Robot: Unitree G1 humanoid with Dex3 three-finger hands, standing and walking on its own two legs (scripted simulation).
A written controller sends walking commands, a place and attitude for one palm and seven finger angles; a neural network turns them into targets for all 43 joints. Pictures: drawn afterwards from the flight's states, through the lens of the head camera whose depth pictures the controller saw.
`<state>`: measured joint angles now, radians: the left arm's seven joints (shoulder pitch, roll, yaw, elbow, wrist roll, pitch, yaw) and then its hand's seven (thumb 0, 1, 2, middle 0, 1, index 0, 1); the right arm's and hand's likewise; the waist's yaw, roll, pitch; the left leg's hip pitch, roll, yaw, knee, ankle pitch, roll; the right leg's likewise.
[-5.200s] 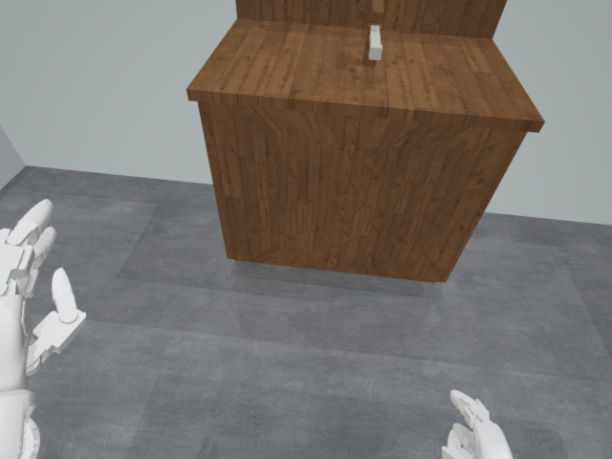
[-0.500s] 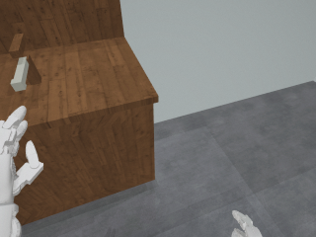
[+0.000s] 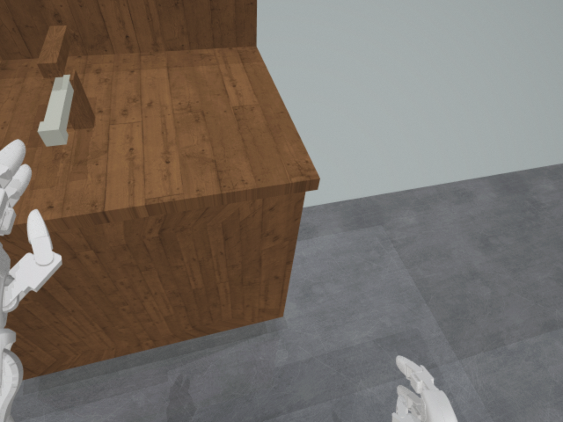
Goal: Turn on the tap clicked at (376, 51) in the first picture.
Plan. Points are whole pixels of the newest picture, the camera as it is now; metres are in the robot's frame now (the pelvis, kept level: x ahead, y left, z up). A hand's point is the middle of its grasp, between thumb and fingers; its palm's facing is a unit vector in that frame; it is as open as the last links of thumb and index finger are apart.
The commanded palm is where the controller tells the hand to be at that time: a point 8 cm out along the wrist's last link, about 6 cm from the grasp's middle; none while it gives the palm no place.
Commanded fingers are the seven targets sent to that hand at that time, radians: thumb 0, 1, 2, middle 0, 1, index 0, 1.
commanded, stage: shuffle to correct the standing spot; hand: left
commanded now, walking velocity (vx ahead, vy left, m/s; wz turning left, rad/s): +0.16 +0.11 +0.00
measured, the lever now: (53, 133) +0.45 +0.41 +0.13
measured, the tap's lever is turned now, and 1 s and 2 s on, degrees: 0 0 0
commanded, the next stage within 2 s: come to a stop and stand still in 0.76 s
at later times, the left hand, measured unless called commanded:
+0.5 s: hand (92, 205) +0.29 +0.27 +0.17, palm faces +0.38 -0.85 -0.36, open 7.5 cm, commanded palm +0.24 +0.30 +0.18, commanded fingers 0.00 0.90 0.90 -0.20 -0.30 -0.20 -0.30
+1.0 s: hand (59, 164) +0.33 +0.32 +0.18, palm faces +0.41 -0.83 -0.38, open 7.5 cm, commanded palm +0.28 +0.36 +0.18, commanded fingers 0.00 0.90 0.90 -0.20 -0.30 -0.20 -0.30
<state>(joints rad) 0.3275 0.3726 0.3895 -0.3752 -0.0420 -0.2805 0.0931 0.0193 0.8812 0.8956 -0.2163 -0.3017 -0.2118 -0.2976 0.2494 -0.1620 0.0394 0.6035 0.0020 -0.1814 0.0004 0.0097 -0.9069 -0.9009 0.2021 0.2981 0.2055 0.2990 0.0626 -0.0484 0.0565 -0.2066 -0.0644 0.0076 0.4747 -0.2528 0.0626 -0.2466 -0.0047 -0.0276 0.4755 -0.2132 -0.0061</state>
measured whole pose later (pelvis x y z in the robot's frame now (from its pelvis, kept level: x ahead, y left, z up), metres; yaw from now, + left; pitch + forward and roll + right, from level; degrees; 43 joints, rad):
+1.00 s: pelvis +0.12 +0.08 -0.01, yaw +0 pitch -2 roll +2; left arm 0.42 0.34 0.36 -0.53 -0.04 -0.23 0.13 0.02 0.88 0.90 -0.22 -0.30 -0.21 -0.30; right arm 0.21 -0.25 -0.02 0.61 -0.01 -0.09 -0.04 0.01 -0.91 -0.90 0.20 0.30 0.20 0.30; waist 0.02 -0.03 0.08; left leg -0.38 0.10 0.03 0.68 -0.20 0.00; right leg -0.28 -0.10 -0.12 0.59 -0.28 -0.01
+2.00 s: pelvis +0.12 +0.19 +0.00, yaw +1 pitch -1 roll -2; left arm 0.39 0.37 0.40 -0.54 -0.04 -0.24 0.13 0.02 0.89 0.90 -0.21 -0.30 -0.21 -0.30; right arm 0.15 -0.18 0.04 0.59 0.00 -0.16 0.02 0.01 -0.91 -0.90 0.20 0.30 0.21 0.30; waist 0.04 -0.01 0.11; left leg -0.29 -0.01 0.06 0.52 -0.22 0.06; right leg -0.22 -0.06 0.00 0.45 -0.21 0.04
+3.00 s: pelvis +0.12 +0.15 +0.00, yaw +0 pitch -2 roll -2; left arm 0.45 0.35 0.35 -0.53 -0.06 -0.17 0.11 0.02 0.89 0.90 -0.21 -0.30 -0.21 -0.30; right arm 0.15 -0.16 0.02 0.55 0.01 -0.09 -0.01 0.01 -0.91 -0.90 0.20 0.30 0.21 0.30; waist 0.02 -0.01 0.11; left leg -0.25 0.06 0.04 0.48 -0.19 -0.01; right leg -0.18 0.01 -0.02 0.39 -0.18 0.01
